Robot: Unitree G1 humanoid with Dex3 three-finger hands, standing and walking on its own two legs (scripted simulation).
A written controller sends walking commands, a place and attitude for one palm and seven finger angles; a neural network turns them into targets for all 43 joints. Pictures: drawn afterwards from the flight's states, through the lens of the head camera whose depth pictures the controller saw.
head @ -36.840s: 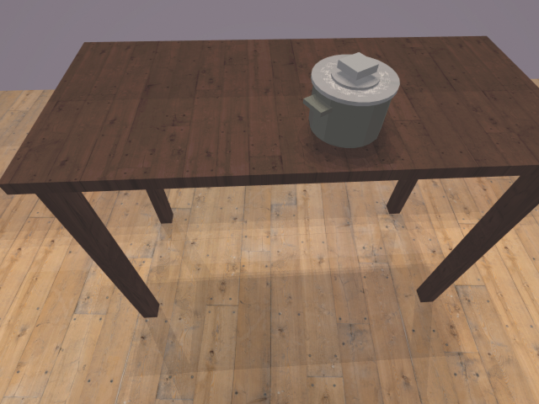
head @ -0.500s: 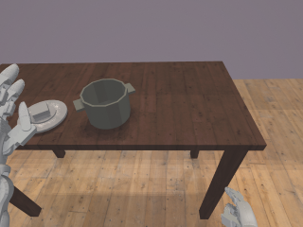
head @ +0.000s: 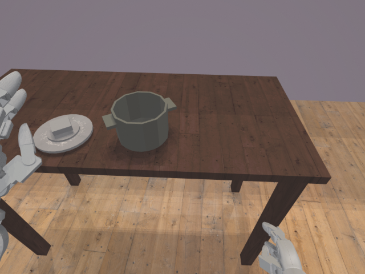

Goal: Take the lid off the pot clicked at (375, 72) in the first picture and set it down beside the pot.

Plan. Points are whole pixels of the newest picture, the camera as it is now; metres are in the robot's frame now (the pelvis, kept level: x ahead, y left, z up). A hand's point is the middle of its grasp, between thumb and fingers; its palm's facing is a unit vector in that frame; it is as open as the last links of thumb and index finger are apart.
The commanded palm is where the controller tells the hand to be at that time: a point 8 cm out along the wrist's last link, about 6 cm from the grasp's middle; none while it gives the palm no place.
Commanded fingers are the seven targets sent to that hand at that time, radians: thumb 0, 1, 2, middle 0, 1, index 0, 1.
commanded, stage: step back with the hand held close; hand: left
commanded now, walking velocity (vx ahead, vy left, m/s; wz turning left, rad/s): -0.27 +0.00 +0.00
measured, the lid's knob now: (61, 125) +0.45 +0.43 +0.05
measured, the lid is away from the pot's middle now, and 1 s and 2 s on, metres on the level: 0.24 0.24 0.24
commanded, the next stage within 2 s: stop stepping back and stand still in 1.20 s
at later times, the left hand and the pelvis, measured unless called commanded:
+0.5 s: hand (3, 189) +0.14 +0.26 +0.23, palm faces +0.41 -0.76 -0.51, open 7.4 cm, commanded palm +0.08 +0.32 +0.23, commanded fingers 0.00 0.90 0.90 -0.20 -0.30 -0.20 -0.30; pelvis -0.05 +0.04 -0.01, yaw +0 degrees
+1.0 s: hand out of the picture +0.08 +0.29 +0.24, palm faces +0.44 -0.79 -0.43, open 7.4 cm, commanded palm +0.02 +0.33 +0.23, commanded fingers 0.00 0.90 0.90 -0.20 -0.30 -0.20 -0.30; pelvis -0.12 +0.06 -0.01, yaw -3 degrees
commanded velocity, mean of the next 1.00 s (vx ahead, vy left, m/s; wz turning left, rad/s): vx -0.31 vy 0.00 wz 0.01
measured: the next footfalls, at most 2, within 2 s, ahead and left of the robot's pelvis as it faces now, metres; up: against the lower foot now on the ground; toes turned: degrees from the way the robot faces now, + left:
right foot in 1.00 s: -0.15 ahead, -0.09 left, +0.00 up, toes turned -4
right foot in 1.44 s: -0.21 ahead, +0.00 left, +0.00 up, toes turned -8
